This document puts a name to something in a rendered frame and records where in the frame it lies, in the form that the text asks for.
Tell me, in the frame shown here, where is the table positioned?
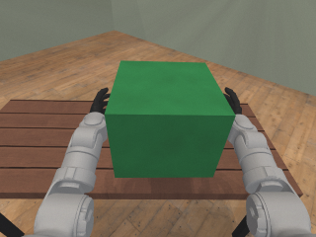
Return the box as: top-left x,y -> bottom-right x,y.
0,99 -> 303,237

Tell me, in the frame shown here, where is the left robot hand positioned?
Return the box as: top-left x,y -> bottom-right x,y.
89,87 -> 111,114

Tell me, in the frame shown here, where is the right robot upper arm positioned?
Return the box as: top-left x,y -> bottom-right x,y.
246,192 -> 316,237

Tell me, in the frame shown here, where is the carton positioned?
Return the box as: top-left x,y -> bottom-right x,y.
104,60 -> 236,178

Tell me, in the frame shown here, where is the left robot upper arm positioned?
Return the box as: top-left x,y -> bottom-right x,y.
21,193 -> 94,237

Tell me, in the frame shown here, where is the right robot forearm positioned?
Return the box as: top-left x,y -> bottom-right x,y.
227,114 -> 311,231

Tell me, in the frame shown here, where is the right robot hand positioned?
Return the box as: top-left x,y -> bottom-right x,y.
223,87 -> 242,115

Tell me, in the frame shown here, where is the left robot forearm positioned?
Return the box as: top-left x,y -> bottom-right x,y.
34,112 -> 108,233

